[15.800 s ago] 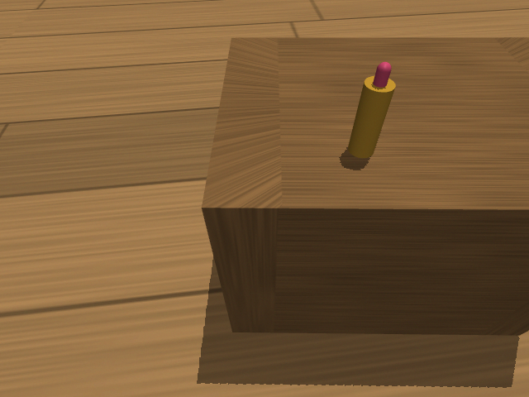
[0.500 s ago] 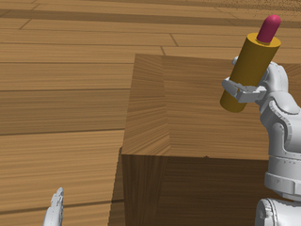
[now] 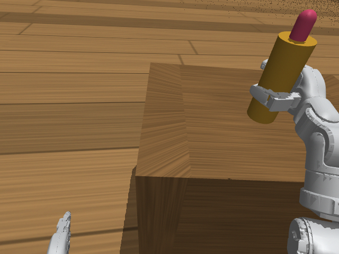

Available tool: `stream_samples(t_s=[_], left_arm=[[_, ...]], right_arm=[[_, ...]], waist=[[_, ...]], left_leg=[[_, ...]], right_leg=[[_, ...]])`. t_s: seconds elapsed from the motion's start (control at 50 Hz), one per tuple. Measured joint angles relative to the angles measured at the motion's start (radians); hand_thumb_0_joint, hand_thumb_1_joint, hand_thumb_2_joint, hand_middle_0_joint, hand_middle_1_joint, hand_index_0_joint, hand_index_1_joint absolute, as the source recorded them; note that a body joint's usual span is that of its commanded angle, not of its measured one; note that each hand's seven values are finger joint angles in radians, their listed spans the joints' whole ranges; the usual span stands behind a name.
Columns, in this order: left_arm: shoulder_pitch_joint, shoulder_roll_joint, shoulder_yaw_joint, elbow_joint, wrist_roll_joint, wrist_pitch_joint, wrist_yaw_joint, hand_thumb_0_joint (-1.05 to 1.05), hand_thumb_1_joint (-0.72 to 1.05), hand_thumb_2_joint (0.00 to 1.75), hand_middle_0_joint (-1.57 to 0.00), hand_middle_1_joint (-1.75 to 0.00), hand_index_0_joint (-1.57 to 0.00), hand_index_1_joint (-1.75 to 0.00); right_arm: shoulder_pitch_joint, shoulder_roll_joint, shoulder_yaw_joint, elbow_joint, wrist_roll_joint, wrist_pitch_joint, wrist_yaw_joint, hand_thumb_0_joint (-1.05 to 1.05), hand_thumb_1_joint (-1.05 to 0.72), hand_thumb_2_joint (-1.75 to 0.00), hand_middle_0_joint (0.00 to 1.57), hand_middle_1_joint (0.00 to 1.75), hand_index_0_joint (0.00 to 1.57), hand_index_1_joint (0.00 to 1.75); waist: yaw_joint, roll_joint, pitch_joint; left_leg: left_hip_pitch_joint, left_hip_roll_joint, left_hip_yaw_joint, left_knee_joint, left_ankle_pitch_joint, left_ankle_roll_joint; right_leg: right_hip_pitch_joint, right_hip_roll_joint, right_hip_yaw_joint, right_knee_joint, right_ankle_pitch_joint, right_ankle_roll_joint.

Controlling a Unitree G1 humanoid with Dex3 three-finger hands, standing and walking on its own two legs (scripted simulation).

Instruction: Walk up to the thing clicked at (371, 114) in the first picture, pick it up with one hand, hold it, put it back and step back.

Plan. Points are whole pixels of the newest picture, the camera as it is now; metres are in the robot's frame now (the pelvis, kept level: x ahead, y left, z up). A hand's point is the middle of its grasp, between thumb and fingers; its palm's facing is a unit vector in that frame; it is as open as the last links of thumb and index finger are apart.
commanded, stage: hold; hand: right
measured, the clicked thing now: (280, 72) +0.34 -0.17 +0.32
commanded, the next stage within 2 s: crouch in 1.86 s
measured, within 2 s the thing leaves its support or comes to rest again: neither
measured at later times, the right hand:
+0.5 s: hand (272, 91) +0.35 -0.18 +0.28, palm faces +0.16 +0.99 -0.02, open 8.7 cm
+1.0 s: hand (271, 92) +0.34 -0.17 +0.27, palm faces +0.16 +0.99 -0.02, open 8.7 cm
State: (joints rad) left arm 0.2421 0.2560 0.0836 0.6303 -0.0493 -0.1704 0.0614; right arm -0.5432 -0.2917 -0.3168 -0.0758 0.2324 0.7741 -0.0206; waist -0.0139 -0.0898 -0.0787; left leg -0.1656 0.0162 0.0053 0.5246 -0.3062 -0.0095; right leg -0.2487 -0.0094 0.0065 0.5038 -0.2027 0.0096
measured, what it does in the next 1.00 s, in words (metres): stands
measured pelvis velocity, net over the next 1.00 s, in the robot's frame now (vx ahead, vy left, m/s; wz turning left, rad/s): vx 0.00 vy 0.00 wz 0.00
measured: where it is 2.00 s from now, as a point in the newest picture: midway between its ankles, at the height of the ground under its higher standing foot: outside the picture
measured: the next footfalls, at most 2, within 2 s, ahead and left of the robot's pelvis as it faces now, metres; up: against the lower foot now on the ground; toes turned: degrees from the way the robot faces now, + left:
none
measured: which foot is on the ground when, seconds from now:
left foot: down 0.00-1.00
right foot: down 0.00-1.00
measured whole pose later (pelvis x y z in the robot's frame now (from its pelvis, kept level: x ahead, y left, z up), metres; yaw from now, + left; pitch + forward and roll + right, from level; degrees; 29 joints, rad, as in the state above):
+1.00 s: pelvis +0.00 +0.00 +0.00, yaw +0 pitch -3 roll +0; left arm 0.23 0.25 0.09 0.63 -0.05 -0.18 0.06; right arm -0.49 -0.29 -0.31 -0.11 0.23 0.75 -0.02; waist -0.01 -0.09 -0.08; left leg -0.15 0.01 0.00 0.52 -0.30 -0.01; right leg -0.24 -0.01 0.00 0.51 -0.21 0.01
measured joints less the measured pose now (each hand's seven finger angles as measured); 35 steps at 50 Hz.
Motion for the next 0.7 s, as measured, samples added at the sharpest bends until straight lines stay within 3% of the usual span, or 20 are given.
stream_samples(t_s=[0.34, 0.7], left_arm=[[0.001, -0.006, 0.003, -0.003, 0.000, 0.001, 0.006, -0.02, -0.53, 0.05, -0.06, -0.06, -0.06, -0.05], [0.005, -0.007, 0.006, 0.001, 0.003, -0.015, 0.003, -0.02, -0.54, 0.05, -0.06, -0.06, -0.06, -0.06]], right_arm=[[0.052, 0.003, -0.004, -0.070, -0.006, -0.015, -0.004, 0.00, 0.28, -1.16, 0.78, 1.16, 0.80, 1.17], [0.046, 0.005, -0.006, -0.025, -0.008, -0.026, -0.007, 0.00, 0.28, -1.16, 0.78, 1.16, 0.80, 1.17]], waist=[[-0.001, 0.005, 0.005], [0.005, 0.006, 0.011]], left_leg=[[0.002, -0.001, -0.001, 0.002, -0.004, -0.001], [-0.002, -0.002, -0.006, 0.000, -0.001, -0.002]], right_leg=[[0.000, -0.001, -0.001, 0.009, -0.009, -0.001], [-0.003, -0.003, -0.006, 0.007, -0.007, -0.002]])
